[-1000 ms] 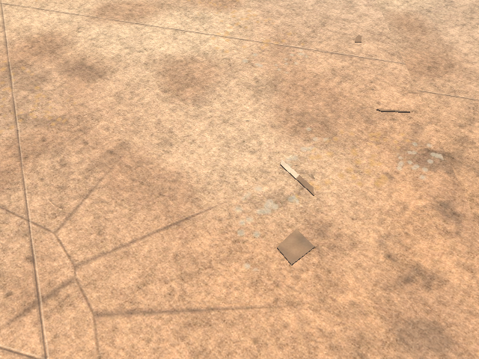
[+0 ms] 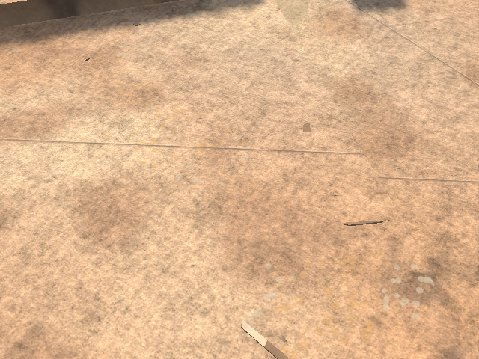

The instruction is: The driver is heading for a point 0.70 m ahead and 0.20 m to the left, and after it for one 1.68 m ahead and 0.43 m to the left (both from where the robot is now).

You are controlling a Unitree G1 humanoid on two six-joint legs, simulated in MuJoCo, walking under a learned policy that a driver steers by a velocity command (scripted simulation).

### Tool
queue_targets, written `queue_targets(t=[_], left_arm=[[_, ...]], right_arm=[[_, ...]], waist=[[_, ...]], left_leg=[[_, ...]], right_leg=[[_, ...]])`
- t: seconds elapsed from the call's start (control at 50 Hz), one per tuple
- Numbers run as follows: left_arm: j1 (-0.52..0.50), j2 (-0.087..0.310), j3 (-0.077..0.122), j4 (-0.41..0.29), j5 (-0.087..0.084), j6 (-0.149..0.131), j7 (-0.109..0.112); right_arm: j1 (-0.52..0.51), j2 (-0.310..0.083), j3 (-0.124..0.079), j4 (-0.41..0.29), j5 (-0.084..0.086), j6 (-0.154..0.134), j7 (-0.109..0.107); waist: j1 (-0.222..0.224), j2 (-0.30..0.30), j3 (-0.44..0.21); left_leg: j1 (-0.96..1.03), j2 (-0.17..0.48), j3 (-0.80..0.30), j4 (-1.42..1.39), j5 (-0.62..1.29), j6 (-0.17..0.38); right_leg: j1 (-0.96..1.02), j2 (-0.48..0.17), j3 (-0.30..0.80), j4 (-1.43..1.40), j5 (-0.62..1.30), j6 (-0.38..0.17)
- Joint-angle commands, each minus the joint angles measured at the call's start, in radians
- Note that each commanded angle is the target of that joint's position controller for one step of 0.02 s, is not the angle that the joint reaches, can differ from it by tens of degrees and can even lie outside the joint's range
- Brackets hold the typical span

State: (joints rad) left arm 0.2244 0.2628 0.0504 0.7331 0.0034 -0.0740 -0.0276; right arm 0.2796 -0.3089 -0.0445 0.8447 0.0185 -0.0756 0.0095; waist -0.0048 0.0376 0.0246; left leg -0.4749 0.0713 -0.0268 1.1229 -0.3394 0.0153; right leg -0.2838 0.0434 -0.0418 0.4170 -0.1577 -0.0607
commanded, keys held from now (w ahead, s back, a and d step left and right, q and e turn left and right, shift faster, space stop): w+q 0.68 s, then w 0.16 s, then no key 0.16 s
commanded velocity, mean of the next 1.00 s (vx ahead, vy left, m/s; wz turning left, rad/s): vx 0.48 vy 0.00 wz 0.39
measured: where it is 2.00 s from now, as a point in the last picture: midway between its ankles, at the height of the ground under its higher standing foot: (202, 307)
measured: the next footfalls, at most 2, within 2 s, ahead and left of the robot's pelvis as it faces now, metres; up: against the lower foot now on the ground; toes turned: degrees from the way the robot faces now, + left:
left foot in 0.38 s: +0.36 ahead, +0.17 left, +0.00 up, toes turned +12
right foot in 0.84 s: +0.69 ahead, +0.06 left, +0.00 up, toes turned +26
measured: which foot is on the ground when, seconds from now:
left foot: up 0.00-0.36, down 0.38-0.88, up 0.90-1.00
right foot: down 0.00-0.38, up 0.40-0.82, down 0.84-1.00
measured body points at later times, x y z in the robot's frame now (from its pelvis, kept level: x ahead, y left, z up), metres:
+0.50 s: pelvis +0.28 +0.08 -0.01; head +0.31 +0.10 +0.44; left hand +0.30 +0.37 -0.13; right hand +0.48 -0.16 -0.11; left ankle +0.32 +0.16 -0.74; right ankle +0.19 -0.09 -0.64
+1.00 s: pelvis +0.56 +0.10 +0.00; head +0.59 +0.10 +0.44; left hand +0.57 +0.40 -0.10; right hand +0.76 -0.11 -0.13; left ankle +0.43 +0.19 -0.65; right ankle +0.65 +0.04 -0.74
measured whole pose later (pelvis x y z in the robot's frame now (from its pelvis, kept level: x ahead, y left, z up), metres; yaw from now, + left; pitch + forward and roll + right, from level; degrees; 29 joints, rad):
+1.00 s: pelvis +0.56 +0.10 +0.00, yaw +26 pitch +1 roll +0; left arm 0.17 0.26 0.04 0.76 0.01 -0.10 -0.03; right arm 0.30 -0.29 -0.06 0.74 0.00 -0.02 -0.02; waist 0.00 0.04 0.03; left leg -0.42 -0.04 -0.10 1.14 -0.46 -0.01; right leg -0.34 0.04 -0.01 0.47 -0.16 -0.04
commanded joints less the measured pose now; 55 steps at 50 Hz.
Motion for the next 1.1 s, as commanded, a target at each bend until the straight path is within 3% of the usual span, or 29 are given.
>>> queue_targets(t=[0.02,0.08,0.16,0.26,0.32,0.34,0.36,0.38,0.4,0.42,0.44,0.46,0.48,0.5,0.56,0.66,0.72,0.76,0.8,0.84,0.86,0.88,0.9,0.92,0.94,0.96,0.98,1.02,1.1], left_arm=[[-0.011,0.113,0.031,-0.036,0.002,-0.032,0.001],[0.021,0.135,0.039,0.003,0.012,-0.041,0.012],[0.04,0.157,0.041,0.032,0.007,-0.038,0.025],[0.112,0.178,0.051,0.088,-0.01,-0.011,0.033],[0.094,0.208,0.061,0.091,-0.017,0.016,0.045],[0.085,0.221,0.064,0.087,-0.017,0.026,0.052],[0.07,0.221,0.062,0.08,-0.016,0.037,0.059],[0.08,0.202,0.051,0.062,-0.006,0.034,0.067],[0.179,0.062,0.003,0.014,0.025,0.005,0.047],[0.109,0.11,0.007,0.015,0.002,-0.037,0.03],[0.009,0.164,0.022,-0.019,-0.038,-0.061,0.017],[-0.03,0.153,0.016,-0.033,-0.037,-0.074,0.019],[-0.045,0.153,0.021,-0.029,-0.012,-0.076,0.026],[-0.031,0.162,0.03,-0.028,0.0,-0.066,0.029],[-0.004,0.129,0.028,-0.03,0.012,-0.033,0.03],[-0.185,0.079,0.006,-0.08,0.009,-0.03,0.026],[-0.246,0.094,0.008,-0.096,-0.008,-0.04,0.013],[-0.252,0.115,0.015,-0.1,-0.008,-0.048,0.003],[-0.227,0.135,0.023,-0.098,-0.006,-0.055,-0.001],[-0.097,0.166,0.043,-0.063,0.003,-0.062,0.006],[0.027,0.213,0.055,-0.052,0.023,-0.067,0.012],[0.134,0.304,0.081,-0.018,0.036,-0.055,0.011],[0.167,0.233,0.067,0.001,0.003,-0.048,-0.002],[0.103,0.171,0.047,-0.014,-0.004,-0.045,-0.002],[0.031,0.138,0.032,-0.029,0.006,-0.038,-0.003],[-0.019,0.112,0.02,-0.026,0.008,-0.034,-0.004],[-0.045,0.088,0.01,-0.021,0.011,-0.034,-0.004],[-0.067,0.079,0.004,0.001,0.017,-0.034,-0.004],[-0.075,0.142,0.019,0.039,0.008,-0.013,0.013]], right_arm=[[0.045,-0.051,-0.017,-0.044,0.0,0.014,-0.005],[-0.038,-0.045,-0.019,-0.069,-0.001,0.022,-0.007],[-0.154,-0.025,-0.011,-0.102,-0.001,0.011,0.012],[-0.276,-0.019,-0.005,-0.174,0.0,0.012,0.039],[-0.258,-0.047,-0.019,-0.204,-0.002,0.015,0.055],[-0.195,-0.071,-0.033,-0.197,-0.003,0.019,0.056],[-0.057,-0.112,-0.059,-0.166,-0.001,0.02,0.051],[0.115,-0.188,-0.094,-0.129,0.002,0.026,0.035],[0.151,-0.3,-0.118,-0.126,0.013,0.028,0.024],[0.172,-0.226,-0.093,-0.149,0.008,0.02,0.023],[0.143,-0.174,-0.077,-0.147,-0.004,0.014,0.021],[0.084,-0.154,-0.071,-0.156,-0.003,0.01,0.018],[0.017,-0.126,-0.063,-0.17,-0.004,0.011,0.017],[-0.026,-0.102,-0.054,-0.188,-0.015,0.01,0.013],[-0.048,-0.112,-0.057,-0.203,-0.012,0.009,0.002],[0.014,-0.147,-0.07,-0.182,0.0,0.019,-0.024],[0.067,-0.141,-0.068,-0.157,0.005,0.024,-0.026],[0.094,-0.124,-0.063,-0.141,0.004,0.026,-0.027],[0.093,-0.127,-0.065,-0.134,-0.002,0.029,-0.027],[0.08,-0.1,-0.055,-0.137,-0.007,0.033,-0.023],[0.076,-0.06,-0.037,-0.155,-0.019,0.033,-0.023],[0.226,-0.002,-0.019,-0.156,0.001,0.023,-0.025],[0.234,-0.056,-0.024,-0.142,0.001,0.018,-0.029],[0.133,-0.125,-0.044,-0.148,0.005,0.022,-0.032],[0.062,-0.128,-0.045,-0.161,-0.005,0.031,-0.036],[0.022,-0.116,-0.045,-0.176,-0.018,0.037,-0.037],[0.021,-0.1,-0.047,-0.179,-0.024,0.045,-0.035],[0.053,-0.037,-0.033,-0.164,-0.018,0.057,-0.036],[0.01,-0.007,-0.018,-0.166,-0.02,0.067,-0.04]], waist=[[-0.019,-0.128,-0.037],[-0.001,-0.098,0.0],[0.041,-0.084,0.027],[0.083,-0.068,0.064],[0.047,-0.104,0.024],[0.009,-0.123,-0.026],[-0.069,-0.111,-0.102],[-0.143,-0.042,-0.201],[-0.06,0.217,-0.304],[-0.108,0.137,-0.42],[-0.127,0.092,-0.293],[-0.094,0.015,-0.198],[-0.053,-0.033,-0.125],[-0.014,-0.01,-0.1],[0.024,0.006,-0.07],[-0.038,0.031,-0.025],[-0.069,0.05,-0.026],[-0.07,0.055,-0.024],[-0.05,0.078,-0.017],[0.02,0.076,-0.074],[0.076,0.004,-0.194],[0.046,-0.274,-0.34],[0.06,-0.304,-0.334],[0.074,-0.178,-0.205],[0.056,-0.098,-0.145],[0.032,-0.084,-0.091],[0.003,-0.1,-0.083],[-0.025,-0.15,-0.094],[-0.018,-0.156,-0.156]], left_leg=[[-0.138,0.072,-0.044,-0.026,0.093,-0.02],[-0.204,0.066,-0.075,-0.155,0.246,-0.034],[-0.163,0.033,-0.031,-0.388,0.45,-0.02],[-0.227,0.015,0.004,-0.514,0.39,0.02],[-0.154,-0.04,0.079,-0.529,0.226,0.065],[-0.057,-0.079,0.112,-0.523,0.179,0.085],[0.133,-0.124,0.13,-0.567,0.207,0.116],[0.44,-0.066,-0.008,-0.588,0.242,0.17],[0.826,0.194,-0.544,-0.639,0.101,0.359],[0.912,0.264,-0.809,-0.791,0.013,0.4],[0.833,0.232,-0.658,-0.81,0.059,0.344],[0.689,0.191,-0.536,-0.813,0.136,0.311],[0.541,0.155,-0.446,-0.829,0.24,0.289],[0.436,0.129,-0.391,-0.851,0.333,0.282],[0.284,0.091,-0.311,-0.898,0.438,0.292],[0.185,0.007,-0.214,-0.894,0.338,0.221],[0.224,0.035,-0.253,-0.87,0.251,0.201],[0.302,0.07,-0.296,-0.82,0.23,0.19],[0.357,0.099,-0.334,-0.77,0.274,0.177],[0.361,0.046,-0.307,-0.627,0.435,0.141],[0.28,-0.018,-0.245,-0.384,0.387,0.099],[-0.052,-0.172,-0.126,-0.019,0.034,0.006],[-0.191,-0.174,-0.169,0.119,-0.277,-0.015],[-0.229,-0.135,-0.191,0.187,-0.225,-0.02],[-0.2,-0.099,-0.152,0.172,-0.171,-0.029],[-0.175,-0.067,-0.125,0.112,-0.138,-0.039],[-0.115,-0.028,-0.109,0.035,-0.112,-0.04],[-0.013,-0.025,-0.068,-0.111,-0.062,-0.058],[0.126,-0.029,-0.029,-0.368,0.103,-0.074]], right_leg=[[0.107,-0.271,0.236,-0.273,0.131,-0.182],[0.116,-0.268,0.135,-0.303,0.187,-0.169],[0.139,-0.245,0.006,-0.322,0.207,-0.123],[0.336,-0.306,-0.045,-0.267,0.269,-0.1],[0.415,-0.322,-0.085,-0.121,0.626,-0.066],[0.417,-0.314,-0.104,-0.012,0.798,-0.051],[0.365,-0.282,-0.137,0.177,0.866,-0.023],[0.156,-0.242,-0.144,0.45,0.673,0.017],[-0.321,-0.046,-0.109,0.831,-0.159,0.089],[-0.46,0.004,0.115,0.961,-0.424,0.079],[-0.54,-0.054,0.148,0.964,-0.349,0.054],[-0.525,-0.097,0.135,0.887,-0.264,0.041],[-0.472,-0.128,0.127,0.793,-0.217,0.047],[-0.394,-0.15,0.132,0.74,-0.185,0.054],[-0.319,-0.148,0.108,0.623,-0.138,0.099],[-0.242,-0.084,0.087,0.247,0.186,0.136],[-0.194,-0.062,0.096,0.141,0.271,0.127],[-0.197,-0.069,0.113,0.097,0.24,0.103],[-0.175,-0.069,0.106,0.078,0.152,0.069],[0.012,-0.058,0.074,0.028,0.115,0.016],[0.229,-0.187,0.195,0.057,0.209,-0.045],[0.583,-0.396,0.577,0.032,0.208,-0.226],[0.596,-0.453,0.777,-0.07,0.146,-0.254],[0.478,-0.422,0.645,-0.064,0.188,-0.213],[0.356,-0.38,0.498,-0.057,0.327,-0.185],[0.247,-0.345,0.402,-0.063,0.484,-0.178],[0.181,-0.304,0.325,-0.074,0.57,-0.157],[0.112,-0.245,0.222,-0.097,0.683,-0.148],[0.094,-0.238,0.142,-0.106,0.747,-0.157]])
